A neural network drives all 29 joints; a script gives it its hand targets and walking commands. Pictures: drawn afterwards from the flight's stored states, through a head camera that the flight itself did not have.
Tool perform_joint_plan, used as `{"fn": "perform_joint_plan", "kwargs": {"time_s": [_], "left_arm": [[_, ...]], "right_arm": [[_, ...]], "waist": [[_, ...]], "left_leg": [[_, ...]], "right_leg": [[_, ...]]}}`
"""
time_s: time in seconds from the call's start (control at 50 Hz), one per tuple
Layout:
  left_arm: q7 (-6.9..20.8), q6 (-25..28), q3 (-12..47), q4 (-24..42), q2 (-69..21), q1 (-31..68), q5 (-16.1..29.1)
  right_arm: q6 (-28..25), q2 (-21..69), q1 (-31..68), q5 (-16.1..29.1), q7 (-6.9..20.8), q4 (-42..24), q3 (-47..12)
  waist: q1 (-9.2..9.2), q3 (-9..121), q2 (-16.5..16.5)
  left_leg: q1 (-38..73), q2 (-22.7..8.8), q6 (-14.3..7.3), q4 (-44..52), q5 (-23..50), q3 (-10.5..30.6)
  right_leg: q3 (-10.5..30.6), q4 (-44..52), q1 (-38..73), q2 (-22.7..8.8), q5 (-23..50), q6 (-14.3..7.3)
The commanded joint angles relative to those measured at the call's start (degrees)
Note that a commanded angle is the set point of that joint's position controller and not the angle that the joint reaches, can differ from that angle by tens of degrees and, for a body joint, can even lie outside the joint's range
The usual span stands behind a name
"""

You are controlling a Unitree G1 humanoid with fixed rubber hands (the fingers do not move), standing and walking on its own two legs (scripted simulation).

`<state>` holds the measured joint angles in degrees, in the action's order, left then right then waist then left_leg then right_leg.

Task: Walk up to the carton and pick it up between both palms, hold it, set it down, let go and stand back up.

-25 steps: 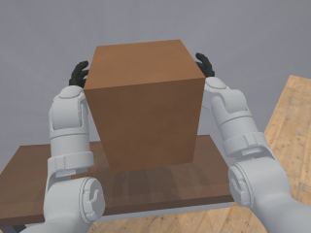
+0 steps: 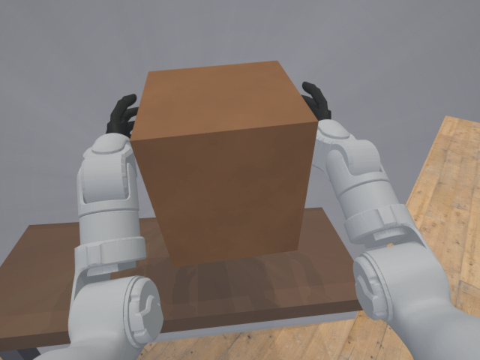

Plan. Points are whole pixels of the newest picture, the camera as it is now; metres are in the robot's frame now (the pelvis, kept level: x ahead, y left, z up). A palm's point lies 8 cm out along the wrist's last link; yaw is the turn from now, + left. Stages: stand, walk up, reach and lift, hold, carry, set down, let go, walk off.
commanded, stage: hold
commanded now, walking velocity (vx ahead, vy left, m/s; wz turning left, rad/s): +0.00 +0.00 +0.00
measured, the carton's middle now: (225, 164) +0.36 -0.01 +0.24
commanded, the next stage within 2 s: none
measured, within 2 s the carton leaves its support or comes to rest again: neither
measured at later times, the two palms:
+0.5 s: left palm (118, 139) +0.37 +0.15 +0.28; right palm (315, 126) +0.36 -0.15 +0.30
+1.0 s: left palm (118, 141) +0.36 +0.15 +0.28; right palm (315, 127) +0.36 -0.15 +0.30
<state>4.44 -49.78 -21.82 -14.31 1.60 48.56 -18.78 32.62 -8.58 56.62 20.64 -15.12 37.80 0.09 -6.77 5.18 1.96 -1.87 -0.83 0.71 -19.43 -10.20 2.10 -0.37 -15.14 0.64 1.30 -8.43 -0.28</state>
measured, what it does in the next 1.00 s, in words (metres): stands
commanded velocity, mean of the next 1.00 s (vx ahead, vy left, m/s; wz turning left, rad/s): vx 0.00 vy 0.00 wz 0.00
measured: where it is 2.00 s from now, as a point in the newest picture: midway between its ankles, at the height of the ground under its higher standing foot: outside the picture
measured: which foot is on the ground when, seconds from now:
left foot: down 0.00-1.00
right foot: down 0.00-1.00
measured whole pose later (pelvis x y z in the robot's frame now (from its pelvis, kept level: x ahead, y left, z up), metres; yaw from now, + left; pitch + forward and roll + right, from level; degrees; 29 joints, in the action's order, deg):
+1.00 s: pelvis +0.00 +0.00 +0.00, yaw +0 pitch -7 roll -1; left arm 4.2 -49.6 -22.0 -16.2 2.2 49.8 -18.3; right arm 32.9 -8.4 58.0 20.2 -15.1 39.5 0.9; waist -6.4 5.9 1.8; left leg -2.7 -0.6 0.6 -19.1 -9.8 2.0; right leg -0.2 -15.4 -0.3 1.2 -8.4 -0.3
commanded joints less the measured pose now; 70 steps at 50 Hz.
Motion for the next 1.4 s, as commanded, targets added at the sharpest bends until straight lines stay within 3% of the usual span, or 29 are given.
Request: {"fn": "perform_joint_plan", "kwargs": {"time_s": [0.0, 0.14, 0.36, 0.6, 0.7, 0.84, 0.92, 1.0, 1.14, 1.2, 1.38], "left_arm": [[8.1, 4.49, 23.97, 4.7, -28.41, 40.99, 10.79], [8.5, 4.56, 22.7, 1.74, -28.12, 41.45, 10.41], [8.62, 5.16, 22.6, 0.02, -28.33, 42.66, 11.02], [8.28, 4.93, 23.75, 3.01, -28.85, 41.56, 11.68], [8.43, 4.24, 23.27, 4.57, -28.42, 39.93, 10.76], [8.4, 3.92, 24.43, 4.25, -29.21, 41.2, 11.14], [8.06, 4.52, 24.27, 3.3, -29.43, 42.84, 11.38], [7.74, 4.77, 24.09, 2.89, -29.25, 41.76, 11.42], [8.5, 4.75, 22.45, 1.47, -28.36, 41.69, 10.95], [8.49, 4.89, 23.52, 2.64, -28.35, 42.08, 11.64], [8.45, 4.62, 23.32, 3.53, -28.59, 41.13, 10.94]], "right_arm": [[-1.24, 35.96, 40.18, 6.7, 6.86, -14.9, -14.63], [-1.16, 36.02, 40.22, 5.75, 6.89, -12.16, -13.35], [-1.46, 35.84, 42.04, 5.94, 6.86, -12.69, -12.91], [-1.27, 35.34, 40.94, 7.5, 6.46, -14.51, -14.24], [-0.82, 35.02, 39.45, 8.58, 6.2, -15.24, -15.52], [-0.67, 34.39, 39.64, 6.9, 6.69, -13.59, -13.67], [-0.86, 35.2, 41.24, 6.4, 7.42, -12.67, -13.2], [-1.23, 35.26, 40.87, 6.48, 7.36, -13.02, -13.64], [-0.83, 35.89, 40.99, 6.33, 7.04, -12.54, -13.8], [-0.81, 35.93, 41.0, 7.23, 6.44, -14.09, -14.18], [-0.7, 35.52, 39.91, 7.57, 6.04, -14.79, -14.42]], "waist": [[0.5, 16.47, -2.43], [0.44, 14.1, -2.56], [0.27, 15.99, -3.04], [-0.32, 18.5, -3.32], [0.32, 17.12, -3.08], [-0.54, 15.27, -4.37], [0.36, 15.83, -4.01], [0.22, 17.48, -3.74], [0.58, 15.94, -1.85], [-0.27, 17.97, -2.64], [-0.01, 17.18, -3.37]], "left_leg": [[1.32, 3.51, 1.15, 2.45, 11.03, -2.85], [-0.25, 3.51, 0.78, 3.31, 7.36, -3.01], [-0.34, 3.54, 0.74, 3.08, 7.79, -2.71], [2.44, 3.6, 1.85, 1.32, 13.56, -2.54], [3.08, 3.74, 1.79, 1.37, 14.87, -2.46], [1.7, 3.3, 1.99, 2.33, 10.93, -2.67], [-0.15, 2.85, 1.42, 3.29, 7.99, -2.34], [1.07, 3.21, 1.55, 2.27, 10.91, -2.46], [-0.34, 3.57, 0.79, 2.75, 9.67, -2.97], [1.32, 3.78, 1.37, 1.74, 11.94, -2.62], [2.01, 3.81, 1.62, 1.75, 12.44, -2.51]], "right_leg": [[-1.28, 0.57, 4.48, 3.05, 9.54, 2.94], [-1.25, 1.09, 3.45, 2.75, 6.62, 2.83], [-0.96, 0.74, 3.95, 2.49, 7.7, 3.03], [-1.19, 0.13, 5.08, 3.09, 12.05, 2.74], [-1.31, 0.16, 5.43, 3.25, 13.36, 3.13], [-1.21, 0.7, 3.72, 3.11, 8.75, 2.5], [-1.5, 0.58, 3.4, 3.3, 6.26, 2.38], [-1.21, 0.36, 4.02, 3.16, 9.24, 2.44], [-0.87, 0.74, 4.78, 2.82, 9.12, 2.92], [-0.8, 0.48, 5.1, 2.81, 12.14, 3.18], [-1.1, 0.5, 4.75, 2.92, 11.84, 3.12]]}}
